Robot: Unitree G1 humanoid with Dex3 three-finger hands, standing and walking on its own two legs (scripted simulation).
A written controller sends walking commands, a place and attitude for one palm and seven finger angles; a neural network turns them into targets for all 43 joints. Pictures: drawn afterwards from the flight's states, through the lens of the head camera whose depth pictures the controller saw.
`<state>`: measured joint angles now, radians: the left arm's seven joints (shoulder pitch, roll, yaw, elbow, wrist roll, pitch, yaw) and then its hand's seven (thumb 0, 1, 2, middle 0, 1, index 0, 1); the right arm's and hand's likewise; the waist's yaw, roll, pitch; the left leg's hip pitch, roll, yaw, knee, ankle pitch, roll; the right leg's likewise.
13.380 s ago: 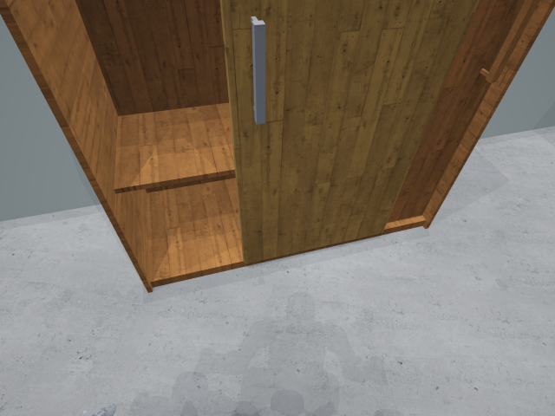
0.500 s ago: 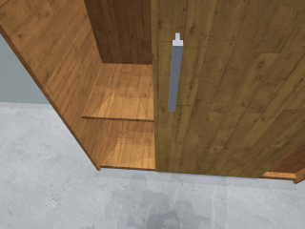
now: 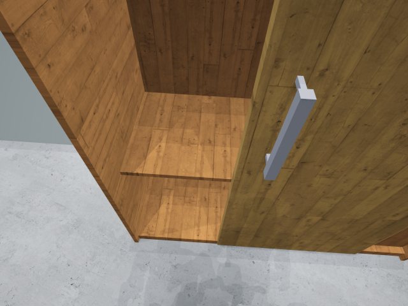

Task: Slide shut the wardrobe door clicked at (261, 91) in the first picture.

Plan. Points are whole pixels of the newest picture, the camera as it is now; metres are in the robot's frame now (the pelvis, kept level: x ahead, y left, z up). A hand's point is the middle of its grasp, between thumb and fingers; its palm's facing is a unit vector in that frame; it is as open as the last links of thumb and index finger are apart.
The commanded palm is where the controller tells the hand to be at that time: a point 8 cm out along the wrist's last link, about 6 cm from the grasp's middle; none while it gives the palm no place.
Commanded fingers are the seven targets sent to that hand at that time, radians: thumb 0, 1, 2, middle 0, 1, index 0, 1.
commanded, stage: come to a stop and stand still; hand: right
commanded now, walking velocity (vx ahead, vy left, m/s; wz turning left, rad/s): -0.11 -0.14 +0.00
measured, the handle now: (282, 134) +0.41 -0.12 +0.12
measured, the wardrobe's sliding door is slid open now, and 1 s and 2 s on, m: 0.38 0.38 0.38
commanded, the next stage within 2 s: none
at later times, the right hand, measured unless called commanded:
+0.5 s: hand out of the picture -0.01 -0.16 -0.16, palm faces +0.01 +0.97 -0.24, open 7.4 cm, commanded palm none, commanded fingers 0.00 -0.90 -0.90 0.20 0.30 0.20 0.30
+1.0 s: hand out of the picture -0.10 -0.21 -0.18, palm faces +0.04 +0.99 -0.15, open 7.4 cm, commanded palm none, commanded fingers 0.00 -0.90 -0.90 0.20 0.30 0.20 0.30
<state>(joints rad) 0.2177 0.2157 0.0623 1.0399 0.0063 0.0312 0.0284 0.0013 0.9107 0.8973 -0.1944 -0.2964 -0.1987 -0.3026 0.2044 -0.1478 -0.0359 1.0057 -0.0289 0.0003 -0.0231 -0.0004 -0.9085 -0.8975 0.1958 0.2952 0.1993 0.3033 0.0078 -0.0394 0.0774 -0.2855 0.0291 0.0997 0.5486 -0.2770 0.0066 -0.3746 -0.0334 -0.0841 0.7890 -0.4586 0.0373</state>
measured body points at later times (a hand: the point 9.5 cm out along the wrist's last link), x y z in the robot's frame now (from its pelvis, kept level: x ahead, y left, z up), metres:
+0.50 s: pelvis -0.04 +0.01 +0.00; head -0.03 +0.03 +0.45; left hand +0.05 +0.25 -0.15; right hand -0.01 -0.21 -0.14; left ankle -0.05 +0.12 -0.73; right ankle +0.01 -0.09 -0.71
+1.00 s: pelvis -0.08 -0.05 +0.01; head -0.08 -0.07 +0.45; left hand -0.10 +0.18 -0.14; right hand -0.10 -0.27 -0.16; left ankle -0.05 +0.11 -0.73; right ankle +0.01 -0.09 -0.73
